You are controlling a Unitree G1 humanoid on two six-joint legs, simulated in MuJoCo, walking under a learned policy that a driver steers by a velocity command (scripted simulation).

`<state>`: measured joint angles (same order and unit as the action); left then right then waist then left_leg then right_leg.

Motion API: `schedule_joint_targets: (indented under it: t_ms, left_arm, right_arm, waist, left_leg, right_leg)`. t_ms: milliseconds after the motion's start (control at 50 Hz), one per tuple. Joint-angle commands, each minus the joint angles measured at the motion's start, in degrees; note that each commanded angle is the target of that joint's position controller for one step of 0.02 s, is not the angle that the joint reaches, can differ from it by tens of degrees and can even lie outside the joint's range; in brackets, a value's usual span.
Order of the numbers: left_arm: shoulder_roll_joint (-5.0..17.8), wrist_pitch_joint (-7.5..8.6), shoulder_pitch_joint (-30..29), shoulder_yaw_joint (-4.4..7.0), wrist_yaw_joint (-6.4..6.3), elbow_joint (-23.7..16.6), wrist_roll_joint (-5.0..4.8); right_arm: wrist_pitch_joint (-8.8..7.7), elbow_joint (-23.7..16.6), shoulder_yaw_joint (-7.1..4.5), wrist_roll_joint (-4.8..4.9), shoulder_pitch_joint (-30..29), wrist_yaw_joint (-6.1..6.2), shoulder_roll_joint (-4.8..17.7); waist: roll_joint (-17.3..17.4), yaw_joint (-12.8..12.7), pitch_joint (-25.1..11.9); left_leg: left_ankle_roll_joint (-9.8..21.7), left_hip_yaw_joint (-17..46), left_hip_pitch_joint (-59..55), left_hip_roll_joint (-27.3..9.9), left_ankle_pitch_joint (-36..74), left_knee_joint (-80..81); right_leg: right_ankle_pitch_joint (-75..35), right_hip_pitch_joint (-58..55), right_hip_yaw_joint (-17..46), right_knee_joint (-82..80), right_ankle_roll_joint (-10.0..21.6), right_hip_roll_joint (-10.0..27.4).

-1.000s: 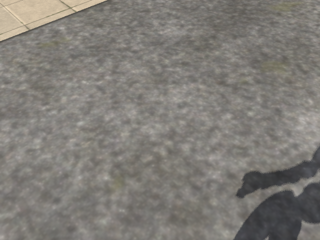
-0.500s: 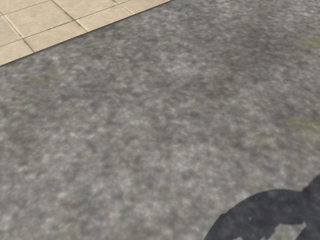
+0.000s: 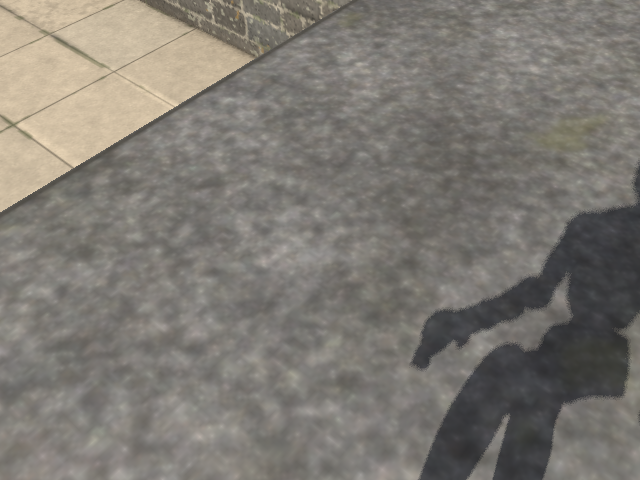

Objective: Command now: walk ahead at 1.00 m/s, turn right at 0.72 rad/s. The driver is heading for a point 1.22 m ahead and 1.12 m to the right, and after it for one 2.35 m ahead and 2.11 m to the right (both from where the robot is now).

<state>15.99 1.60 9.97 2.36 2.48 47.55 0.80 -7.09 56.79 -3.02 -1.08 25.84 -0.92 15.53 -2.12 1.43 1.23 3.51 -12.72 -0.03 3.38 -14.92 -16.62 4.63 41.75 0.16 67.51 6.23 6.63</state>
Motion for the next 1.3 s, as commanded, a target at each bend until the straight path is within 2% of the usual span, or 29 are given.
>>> schedule_joint_targets:
  t_ms: [20, 120, 180, 200, 220, 240, 260, 280, 300, 340, 420, 540, 580, 620, 640, 660, 680, 720, 800, 980, 1020, 1060, 1080, 1100, 1120, 1140, 1180, 1240, 1300]
  left_arm:
    - [-1.9, -0.07, -4.1, -1.25, 0.98, -5.1, -0.49]
    - [1.7, 0.76, -7.5, -1.07, 1.93, -6.1, 0.14]
    - [8.0, 0.19, 17.2, 1.89, 0.68, 0.5, 0.01]
    - [10.4, 0.11, 27.2, 3.74, -0.59, 3.6, -0.47]
    - [11.9, -0.48, 21.5, 4.9, -1.75, 3.9, -1.94]
    - [17.8, -1.01, 15.9, 5.59, -1.5, 1.4, 0.32]
    - [16.7, -1.09, 15.2, 5.94, -2.02, -0.4, 1.01]
    - [11.0, -0.74, 14.1, 4.89, -2.59, 0.1, 1.06]
    - [8.9, -0.2, 12.2, 4.2, -2.72, 0.8, 0.78]
    - [7.9, 1.69, 9.9, 3.42, -3.13, 0.1, -0.14]
    - [9.4, 3.83, 11.1, 3.67, -2.56, -0.8, -0.58]
    - [10.8, 3.29, 17.0, 4.93, -1.81, -0.4, -1.08]
    - [12.3, 3.25, 14.3, 5.27, -2.25, -1.4, -0.97]
    - [15.7, 3.69, 9.2, 5.85, -1.76, -2.6, -0.35]
    - [10.6, 4.41, 6.9, 4.42, -1.59, -4.4, -0.21]
    - [0.3, 4.27, 13.8, 1.73, -1.88, -6.9, -2.76]
    - [4.7, 3.44, 13.0, 1.11, -2.41, -7.6, -1.85]
    - [8.4, 1.92, 4.9, 1.94, -1.44, -7.0, 0.57]
    - [2.8, -0.86, -0.7, 0.31, 1.34, -11.6, 1.41]
    - [3.2, -1.28, -16.3, -1.3, 3.81, -18.3, 1.12]
    - [4.1, -1.03, -14.1, -0.93, 3.17, -17.2, 1.03]
    - [6.6, -0.56, -0.8, 0.38, 2.04, -13.3, 1.31]
    - [9.2, -0.22, 12.0, 1.95, 1.05, -9.0, 1.38]
    - [11.9, -0.35, 15.9, 3.73, -0.4, -6.2, 1.3]
    - [18.5, -1.03, 9.6, 4.87, -1.19, -8.1, 2.1]
    - [17.7, -1.62, 14.5, 5.11, -1.93, -9.4, 1.49]
    - [13.1, -0.32, 11.0, 4.28, -2.99, -6.7, 1.0]
    - [7.1, 2.54, 7.2, 1.88, -3.36, -5.5, 0.41]
    - [6.9, 4.32, 10.5, 1.73, -2.38, -3.2, -0.42]
  right_arm:
    - [-1.98, -3.7, 0.45, 0.1, -3.7, -0.07, 2.6]
    - [-0.76, -3.5, 0.1, 0.52, -0.5, 3.2, 7.5]
    - [1.95, -6.7, -1.71, -0.42, -7.9, 4.45, 12.7]
    - [2.9, -7.7, -2.24, -0.84, -11.3, 3.78, 12.9]
    - [2.46, -9.5, -0.92, -1.19, -14.9, 2.15, 6.2]
    - [1.01, -16.4, 0.64, -0.36, -8.4, 1.73, 1.8]
    - [-0.72, -18.3, 1.52, -0.33, -10.2, 1.55, 3.0]
    - [-1.52, -17.6, 1.26, -0.56, -13.0, 1.34, 5.8]
    - [-1.32, -18.0, 1.15, -1.16, -15.1, 1.21, 5.8]
    - [1.37, -17.6, 1.74, -3.35, -14.3, 1.03, 4.8]
    - [3.44, -22.8, 2.99, -2.63, -25.0, 0.04, 3.0]
    - [2.82, -27.5, 3.43, -0.57, -34.1, -0.05, 3.4]
    - [2.46, -26.5, 2.47, -0.48, -29.1, 0.53, 5.9]
    - [1.96, -22.1, -0.17, 0.0, -10.2, 2.15, 11.4]
    - [1.83, -19.8, -1.86, -1.28, 3.1, 3.46, 15.5]
    - [1.74, -19.7, -2.51, -4.19, 2.6, 3.32, 19.1]
    - [2.37, -20.4, -3.13, -2.94, -3.5, 2.68, 16.8]
    - [2.87, -20.2, -1.17, -1.99, -10.4, 2.15, 7.4]
    - [1.25, -13.4, -0.15, -0.54, -4.9, 1.02, 3.9]
    - [-0.28, -9.6, -0.96, -0.56, -2.0, 1.07, 9.0]
    - [0.8, -9.4, -1.49, -0.53, 0.7, 1.86, 11.8]
    - [2.57, -9.9, -2.2, -0.86, -0.6, 2.64, 15.3]
    - [3.2, -11.2, -2.15, -1.05, -3.0, 2.57, 15.4]
    - [3.45, -11.5, -1.96, -1.47, -3.0, 1.98, 13.1]
    - [2.98, -16.5, -0.09, -0.93, 2.2, 1.05, 5.0]
    - [1.79, -19.9, -0.09, 0.16, -4.3, 1.01, 8.7]
    - [0.93, -19.5, 0.57, 0.51, -8.7, 1.07, 8.3]
    - [3.85, -17.4, 1.33, -1.88, -5.8, 0.14, 5.7]
    - [4.8, -20.5, 2.04, -1.72, -14.2, -0.81, 3.7]
  waist:
    - [6.4, -2.8, 6.5]
    - [6.1, -4.3, 4.2]
    - [9.7, -17.4, -8.0]
    - [6.4, -21.7, -10.7]
    - [-7.6, -16.5, -3.6]
    - [-12.5, -5.8, -9.9]
    - [-5.8, -7.7, -14.1]
    - [5.1, -6.0, -4.8]
    - [8.8, -2.9, -0.3]
    - [10.2, 1.0, 2.6]
    - [6.7, -1.1, 5.6]
    - [-0.6, -7.9, 1.5]
    - [-1.1, -4.9, -1.8]
    - [-0.9, 6.2, -12.2]
    - [3.0, 11.5, -19.4]
    - [20.7, 4.5, -25.6]
    - [21.3, 2.7, -23.6]
    - [6.2, 2.3, -8.0]
    - [7.3, -0.7, -0.2]
    - [3.9, -1.1, 7.8]
    - [6.5, -2.9, 4.1]
    - [9.3, -10.2, -3.4]
    - [9.2, -15.3, -8.6]
    - [3.8, -15.3, -9.9]
    - [-11.6, -4.6, -14.0]
    - [-4.6, -9.4, -22.6]
    - [4.6, -5.3, -5.7]
    - [6.7, 1.4, -0.3]
    - [3.3, -0.1, 5.6]
  left_leg:
    - [-2.8, -0.3, 10.2, -11.8, 31.3, 10.3]
    - [-4.9, -5.4, -2.7, -13.6, 68.8, 2.6]
    - [-3.5, -2.8, 0.2, -17.6, 80.3, -28.0]
    - [-2.5, -2.2, 8.0, -14.9, 62.5, -49.7]
    - [-2.5, -0.1, 25.4, -2.8, 0.4, -71.5]
    - [-5.0, 10.0, 45.5, 0.2, -14.2, -84.3]
    - [-4.2, 18.0, 52.7, -1.7, -12.2, -82.0]
    - [-3.7, 19.0, 52.6, -5.1, -7.9, -74.3]
    - [-4.2, 18.7, 48.6, -7.1, -6.2, -67.8]
    - [-6.1, 18.3, 40.9, -9.7, -6.1, -60.6]
    - [-8.5, 13.7, 33.7, -10.9, 4.2, -39.4]
    - [-5.5, 13.1, 29.2, -5.2, 19.6, -17.0]
    - [-4.6, 13.8, 18.7, -2.6, 16.3, -11.9]
    - [-3.2, 14.4, -2.4, -3.1, 8.1, -13.0]
    - [-1.6, 22.8, -16.8, -12.4, -8.1, -14.8]
    - [3.1, 52.7, -29.3, -30.9, -22.4, -5.6]
    - [5.4, 66.2, -23.7, -31.0, -35.0, 1.7]
    - [3.8, 44.5, -7.1, -24.3, -22.9, 1.7]
    - [1.3, 24.8, 3.8, -20.7, -1.7, 5.3]
    - [-2.6, -3.6, 4.2, -15.3, 36.8, 10.6]
    - [-3.4, -4.7, -2.9, -16.4, 65.3, 2.0]
    - [-2.1, -3.1, -2.8, -19.6, 78.0, -16.1]
    - [-0.8, -1.8, 3.4, -19.8, 73.5, -31.0]
    - [-1.4, -1.8, 16.4, -14.4, 36.9, -50.9]
    - [-4.1, 1.7, 39.2, -5.8, -14.9, -73.3]
    - [-3.7, 13.2, 46.1, -4.6, -9.4, -77.9]
    - [-3.1, 14.1, 47.3, -10.1, -2.9, -68.6]
    - [-4.3, 15.4, 35.5, -13.6, -4.7, -57.2]
    - [-5.1, 12.8, 38.8, -14.6, 1.1, -44.3]
  right_leg:
    - [-9.4, -2.4, -4.3, -8.4, 0.8, -0.5]
    - [-12.0, -11.9, -13.9, -26.2, 4.0, -9.0]
    - [-1.7, -37.1, -10.4, -26.0, 7.8, -12.5]
    - [2.9, -48.1, -5.1, -30.6, 10.5, -11.3]
    - [2.9, -50.2, 4.7, -33.0, 11.9, -7.1]
    - [-2.9, -62.1, 32.7, -37.1, 23.0, 2.9]
    - [17.7, -64.6, 48.6, -51.5, 25.9, 8.8]
    - [23.0, -54.6, 46.7, -56.5, 21.8, 8.0]
    - [19.1, -45.0, 41.3, -56.8, 18.7, 5.7]
    - [9.8, -31.8, 31.7, -56.7, 16.2, 0.4]
    - [-0.4, -19.2, 22.6, -59.3, 13.7, -6.7]
    - [-20.3, -34.3, 23.3, -52.7, 7.8, -6.3]
    - [-29.3, -35.8, 23.9, -46.3, 5.1, -6.4]
    - [-34.5, -32.2, 22.4, -24.7, 2.6, -8.3]
    - [-20.4, -23.2, 18.9, -6.8, 2.1, -10.9]
    - [27.0, -5.2, 12.1, 10.3, 0.4, -16.9]
    - [21.2, 2.2, 8.6, 15.3, 1.4, -12.2]
    - [11.7, 2.6, 5.4, 11.3, 0.7, -6.3]
    - [10.9, 3.9, 4.8, 8.9, -0.2, -1.1]
    - [-5.6, -4.6, -8.7, -20.1, 3.1, -4.5]
    - [-1.2, -10.0, -12.4, -22.6, 4.9, -9.3]
    - [5.6, -25.3, -10.0, -24.4, 7.2, -12.8]
    - [6.8, -40.3, -6.6, -28.6, 8.9, -13.6]
    - [10.2, -53.0, 1.0, -32.2, 10.0, -10.0]
    - [6.0, -67.0, 29.1, -34.8, 15.5, 6.7]
    - [13.8, -70.1, 42.4, -46.1, 19.2, 9.5]
    - [12.2, -51.6, 33.6, -52.7, 14.8, 8.0]
    - [5.7, -31.3, 22.1, -56.1, 12.2, 1.9]
    - [1.1, -26.6, 15.4, -61.6, 11.8, -1.1]
